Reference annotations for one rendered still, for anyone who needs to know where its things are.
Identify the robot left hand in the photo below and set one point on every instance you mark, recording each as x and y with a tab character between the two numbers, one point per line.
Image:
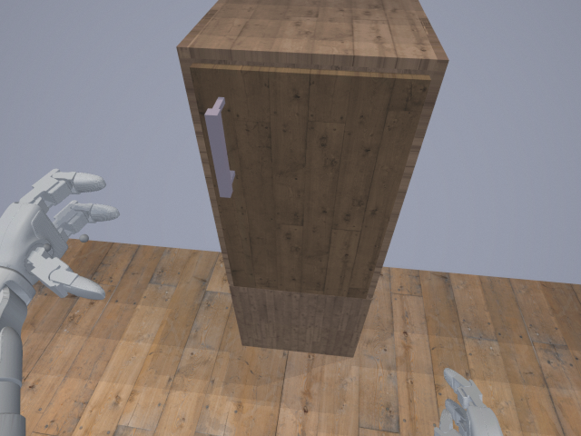
25	227

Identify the robot left forearm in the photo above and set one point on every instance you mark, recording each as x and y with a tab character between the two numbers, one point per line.
16	292

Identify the robot right hand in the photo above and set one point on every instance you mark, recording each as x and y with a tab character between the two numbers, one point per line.
478	420

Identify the cupboard door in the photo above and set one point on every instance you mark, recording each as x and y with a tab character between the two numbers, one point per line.
318	157

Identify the handle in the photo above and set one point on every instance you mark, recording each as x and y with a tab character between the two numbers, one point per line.
224	176

